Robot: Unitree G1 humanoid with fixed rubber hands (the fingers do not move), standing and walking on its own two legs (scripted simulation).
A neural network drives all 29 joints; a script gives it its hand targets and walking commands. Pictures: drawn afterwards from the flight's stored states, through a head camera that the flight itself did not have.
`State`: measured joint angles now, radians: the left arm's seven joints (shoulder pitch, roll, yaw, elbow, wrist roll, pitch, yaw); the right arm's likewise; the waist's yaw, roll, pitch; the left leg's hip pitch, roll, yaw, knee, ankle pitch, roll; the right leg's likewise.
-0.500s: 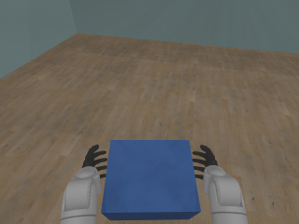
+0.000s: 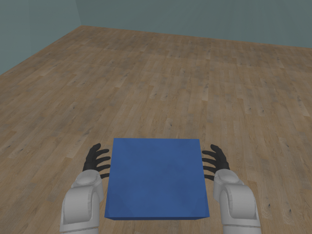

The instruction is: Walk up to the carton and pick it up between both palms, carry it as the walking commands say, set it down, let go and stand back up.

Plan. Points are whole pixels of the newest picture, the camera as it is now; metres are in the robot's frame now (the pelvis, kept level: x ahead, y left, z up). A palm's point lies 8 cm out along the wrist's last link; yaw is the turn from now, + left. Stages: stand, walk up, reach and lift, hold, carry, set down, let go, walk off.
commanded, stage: carry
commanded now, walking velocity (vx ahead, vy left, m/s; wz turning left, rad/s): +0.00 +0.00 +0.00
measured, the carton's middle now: (156, 180) +0.30 +0.00 -0.02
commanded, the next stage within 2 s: none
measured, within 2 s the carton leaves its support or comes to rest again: neither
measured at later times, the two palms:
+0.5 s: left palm (92, 172) +0.28 +0.16 +0.06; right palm (219, 171) +0.28 -0.16 +0.06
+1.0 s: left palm (98, 169) +0.30 +0.15 +0.05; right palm (221, 169) +0.29 -0.17 +0.05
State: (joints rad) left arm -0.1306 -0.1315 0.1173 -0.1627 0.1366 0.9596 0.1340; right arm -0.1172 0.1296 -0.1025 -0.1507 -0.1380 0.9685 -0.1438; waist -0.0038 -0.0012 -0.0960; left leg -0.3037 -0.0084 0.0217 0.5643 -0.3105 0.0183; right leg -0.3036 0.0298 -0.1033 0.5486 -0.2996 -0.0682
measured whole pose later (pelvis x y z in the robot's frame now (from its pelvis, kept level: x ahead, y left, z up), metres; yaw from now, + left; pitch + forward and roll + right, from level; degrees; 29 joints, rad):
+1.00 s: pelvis +0.02 -0.01 +0.00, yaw +0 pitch +2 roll +0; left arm -0.15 -0.13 0.15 -0.01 0.17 0.85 0.09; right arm -0.15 0.13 -0.14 -0.01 -0.17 0.88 -0.11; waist -0.01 0.01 -0.08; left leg -0.25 0.01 0.03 0.57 -0.35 0.00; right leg -0.25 0.03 -0.12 0.55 -0.34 -0.08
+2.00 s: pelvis +0.03 +0.00 +0.00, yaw +0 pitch +2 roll +0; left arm -0.15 -0.13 0.17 0.06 0.19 0.75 0.07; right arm -0.14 0.13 -0.15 0.08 -0.18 0.76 -0.08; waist 0.00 -0.01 -0.06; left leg -0.24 0.02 0.05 0.59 -0.38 0.01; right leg -0.23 0.02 -0.12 0.56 -0.36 -0.06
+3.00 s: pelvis +0.01 +0.02 +0.00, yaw +0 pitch +0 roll +0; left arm -0.17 -0.14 0.18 0.12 0.22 0.75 0.06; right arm -0.15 0.12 -0.17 0.13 -0.19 0.76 -0.06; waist 0.00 0.00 -0.06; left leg -0.22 -0.01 0.08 0.55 -0.34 0.04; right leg -0.23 -0.01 -0.12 0.56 -0.33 -0.03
